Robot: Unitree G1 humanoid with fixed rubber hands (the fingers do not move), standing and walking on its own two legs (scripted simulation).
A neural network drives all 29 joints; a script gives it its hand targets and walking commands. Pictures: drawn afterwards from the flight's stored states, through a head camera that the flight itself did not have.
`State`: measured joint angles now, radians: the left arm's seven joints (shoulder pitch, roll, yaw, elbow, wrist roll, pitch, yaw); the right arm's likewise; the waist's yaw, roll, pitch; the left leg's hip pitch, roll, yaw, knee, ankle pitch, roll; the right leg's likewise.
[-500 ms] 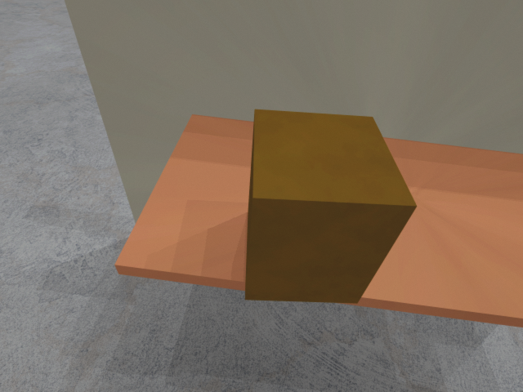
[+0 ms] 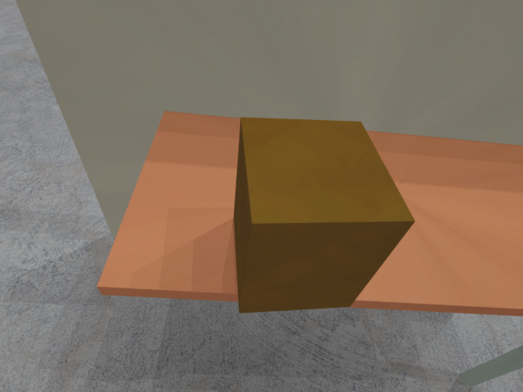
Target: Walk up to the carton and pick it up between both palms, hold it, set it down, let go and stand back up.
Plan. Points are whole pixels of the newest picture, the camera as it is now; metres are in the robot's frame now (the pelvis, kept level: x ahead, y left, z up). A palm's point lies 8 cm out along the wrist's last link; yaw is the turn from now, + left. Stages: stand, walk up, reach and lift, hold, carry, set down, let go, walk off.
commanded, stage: walk up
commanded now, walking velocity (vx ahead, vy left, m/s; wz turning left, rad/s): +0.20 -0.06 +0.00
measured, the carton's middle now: (299, 218) +0.39 -0.09 +0.07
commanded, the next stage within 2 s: none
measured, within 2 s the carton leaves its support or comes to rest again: neither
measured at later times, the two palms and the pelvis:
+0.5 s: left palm out of the picture +0.02 +0.17 -0.11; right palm out of the picture +0.08 -0.35 -0.17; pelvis +0.04 -0.09 -0.01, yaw +0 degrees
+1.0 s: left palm out of the picture -0.03 +0.25 -0.16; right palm out of the picture -0.11 -0.24 -0.10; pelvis -0.04 +0.01 +0.01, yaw +2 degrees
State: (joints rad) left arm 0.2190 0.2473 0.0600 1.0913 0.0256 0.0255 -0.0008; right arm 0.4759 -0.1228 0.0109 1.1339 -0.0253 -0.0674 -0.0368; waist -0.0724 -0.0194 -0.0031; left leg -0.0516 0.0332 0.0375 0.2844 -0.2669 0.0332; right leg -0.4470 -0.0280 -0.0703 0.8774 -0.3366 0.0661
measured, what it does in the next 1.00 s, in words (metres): steps on the spot: right foot, then left foot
